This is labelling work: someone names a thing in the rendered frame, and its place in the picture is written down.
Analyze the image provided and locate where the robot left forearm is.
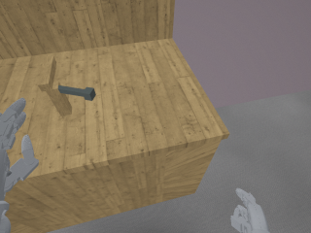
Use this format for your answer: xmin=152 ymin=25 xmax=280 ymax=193
xmin=0 ymin=200 xmax=11 ymax=233

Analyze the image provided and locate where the counter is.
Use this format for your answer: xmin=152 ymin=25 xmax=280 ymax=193
xmin=0 ymin=0 xmax=230 ymax=233

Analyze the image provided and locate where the tap lever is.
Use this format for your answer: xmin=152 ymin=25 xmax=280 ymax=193
xmin=58 ymin=85 xmax=96 ymax=101

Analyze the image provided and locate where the robot right hand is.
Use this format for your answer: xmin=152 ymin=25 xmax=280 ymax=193
xmin=230 ymin=188 xmax=270 ymax=233

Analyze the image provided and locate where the robot left hand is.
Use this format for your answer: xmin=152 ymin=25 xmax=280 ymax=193
xmin=0 ymin=97 xmax=39 ymax=201

